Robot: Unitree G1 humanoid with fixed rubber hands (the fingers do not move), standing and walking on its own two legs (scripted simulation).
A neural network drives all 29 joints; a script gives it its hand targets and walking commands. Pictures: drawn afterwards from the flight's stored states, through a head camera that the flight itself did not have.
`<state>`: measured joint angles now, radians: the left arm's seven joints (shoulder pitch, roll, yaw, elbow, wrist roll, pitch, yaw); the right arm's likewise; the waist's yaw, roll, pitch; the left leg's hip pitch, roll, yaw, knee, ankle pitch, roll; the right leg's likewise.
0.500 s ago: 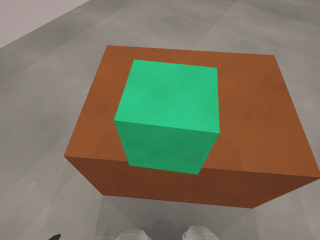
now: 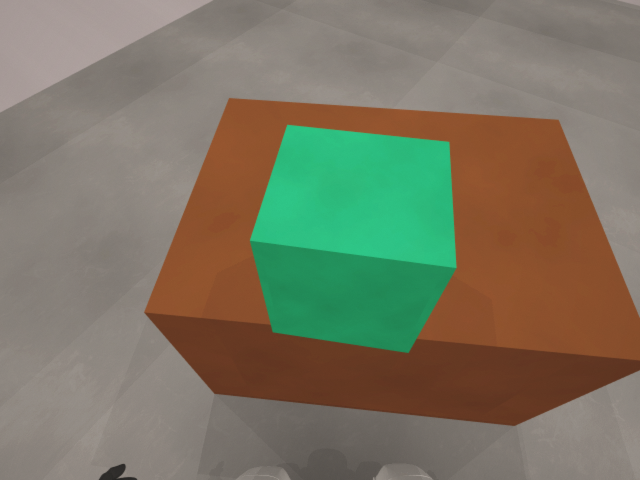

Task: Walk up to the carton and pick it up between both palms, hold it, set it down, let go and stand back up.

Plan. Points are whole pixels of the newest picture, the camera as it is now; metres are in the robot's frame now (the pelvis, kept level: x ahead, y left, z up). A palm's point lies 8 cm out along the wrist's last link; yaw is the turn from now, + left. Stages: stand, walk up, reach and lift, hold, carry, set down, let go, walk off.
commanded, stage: walk up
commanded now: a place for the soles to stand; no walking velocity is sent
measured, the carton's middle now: (352, 246) +0.44 -0.03 -0.04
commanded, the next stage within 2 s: reach and lift in 0.94 s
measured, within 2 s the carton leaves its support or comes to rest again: neither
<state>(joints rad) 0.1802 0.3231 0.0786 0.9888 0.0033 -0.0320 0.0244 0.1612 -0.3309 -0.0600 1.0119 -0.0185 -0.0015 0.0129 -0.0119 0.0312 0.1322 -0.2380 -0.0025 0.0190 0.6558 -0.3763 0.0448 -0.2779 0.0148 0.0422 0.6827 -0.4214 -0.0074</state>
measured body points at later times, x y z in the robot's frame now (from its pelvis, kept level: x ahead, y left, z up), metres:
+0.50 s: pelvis -0.01 -0.02 +0.00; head +0.01 -0.03 +0.45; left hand +0.06 +0.28 -0.12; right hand +0.07 -0.32 -0.13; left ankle -0.01 +0.09 -0.73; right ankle +0.01 -0.15 -0.73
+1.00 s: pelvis -0.02 -0.02 +0.01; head +0.00 -0.03 +0.45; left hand +0.05 +0.28 -0.12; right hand +0.06 -0.32 -0.13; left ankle -0.01 +0.09 -0.73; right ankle +0.01 -0.15 -0.73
